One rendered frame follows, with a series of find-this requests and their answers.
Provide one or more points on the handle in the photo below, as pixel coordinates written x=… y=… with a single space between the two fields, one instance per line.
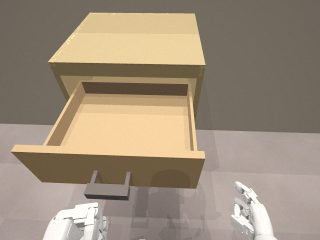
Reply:
x=103 y=191

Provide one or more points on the right robot hand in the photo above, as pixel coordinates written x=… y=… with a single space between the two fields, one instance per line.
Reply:
x=251 y=219

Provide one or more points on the cabinet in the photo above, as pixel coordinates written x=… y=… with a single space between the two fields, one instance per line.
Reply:
x=132 y=47

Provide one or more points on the left robot hand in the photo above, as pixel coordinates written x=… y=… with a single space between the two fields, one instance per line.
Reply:
x=84 y=222

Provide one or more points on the drawer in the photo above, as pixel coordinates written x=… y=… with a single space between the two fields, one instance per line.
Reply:
x=115 y=127

